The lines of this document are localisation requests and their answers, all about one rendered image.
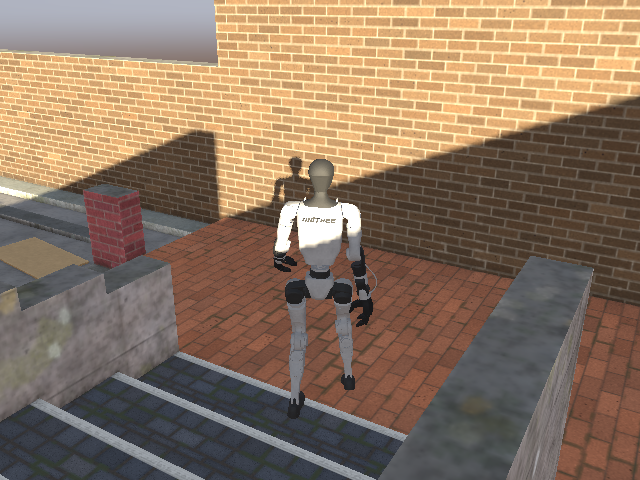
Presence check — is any robot torso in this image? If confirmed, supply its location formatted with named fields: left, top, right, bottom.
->
left=297, top=197, right=344, bottom=300

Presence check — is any right robot forearm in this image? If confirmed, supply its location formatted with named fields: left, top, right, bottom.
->
left=351, top=246, right=371, bottom=300

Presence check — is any right robot upper arm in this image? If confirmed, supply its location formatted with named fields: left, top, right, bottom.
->
left=341, top=202, right=362, bottom=261

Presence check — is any robot left hand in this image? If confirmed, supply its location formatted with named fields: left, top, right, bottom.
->
left=274, top=256, right=297, bottom=272

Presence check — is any right robot thigh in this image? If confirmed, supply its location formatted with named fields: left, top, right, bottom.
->
left=332, top=278, right=353, bottom=336

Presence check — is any left robot forearm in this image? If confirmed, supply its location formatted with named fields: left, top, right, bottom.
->
left=273, top=238, right=287, bottom=264

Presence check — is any robot right hand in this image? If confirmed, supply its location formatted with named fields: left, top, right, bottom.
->
left=349, top=297, right=373, bottom=327

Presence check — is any left robot upper arm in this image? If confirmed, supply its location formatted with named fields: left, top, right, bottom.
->
left=275, top=201, right=301, bottom=253

